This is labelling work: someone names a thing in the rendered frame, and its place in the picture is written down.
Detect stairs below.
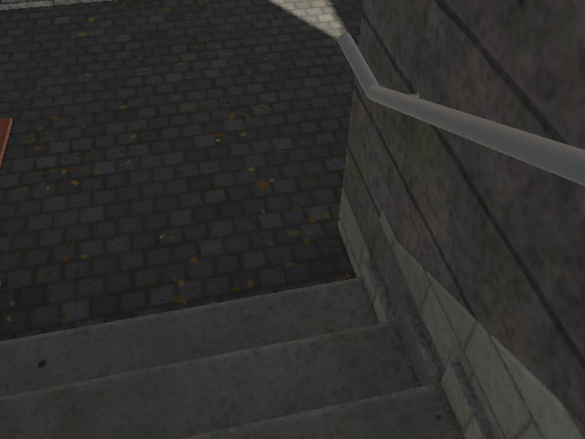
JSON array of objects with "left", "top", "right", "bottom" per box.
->
[{"left": 0, "top": 277, "right": 464, "bottom": 439}]

